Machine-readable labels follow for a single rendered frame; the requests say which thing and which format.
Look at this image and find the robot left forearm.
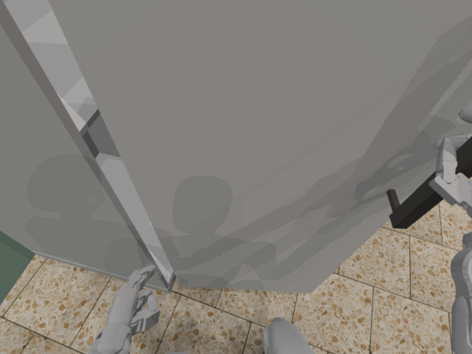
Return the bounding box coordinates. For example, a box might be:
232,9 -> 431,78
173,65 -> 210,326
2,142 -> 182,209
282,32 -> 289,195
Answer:
88,323 -> 132,354

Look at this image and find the handle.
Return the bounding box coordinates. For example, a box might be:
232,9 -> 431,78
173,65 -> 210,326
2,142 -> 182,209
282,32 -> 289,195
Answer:
386,137 -> 472,229

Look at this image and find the robot right thigh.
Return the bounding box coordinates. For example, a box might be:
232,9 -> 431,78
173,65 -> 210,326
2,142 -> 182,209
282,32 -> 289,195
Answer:
263,321 -> 315,354

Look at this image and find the right robot hand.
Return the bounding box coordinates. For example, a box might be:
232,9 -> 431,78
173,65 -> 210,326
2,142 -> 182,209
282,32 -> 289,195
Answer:
429,107 -> 472,218

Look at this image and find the robot right forearm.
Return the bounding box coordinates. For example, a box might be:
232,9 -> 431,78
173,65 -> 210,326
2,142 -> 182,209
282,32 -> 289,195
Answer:
451,232 -> 472,354

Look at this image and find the left robot hand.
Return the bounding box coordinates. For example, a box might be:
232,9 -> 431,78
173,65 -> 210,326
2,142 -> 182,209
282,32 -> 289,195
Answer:
105,265 -> 160,336

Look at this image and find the right robot shin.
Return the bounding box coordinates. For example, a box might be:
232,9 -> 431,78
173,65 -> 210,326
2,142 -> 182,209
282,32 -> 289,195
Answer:
271,316 -> 285,322

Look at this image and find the fridge door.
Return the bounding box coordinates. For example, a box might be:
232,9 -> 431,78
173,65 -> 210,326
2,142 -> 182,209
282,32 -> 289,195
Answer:
48,0 -> 472,293

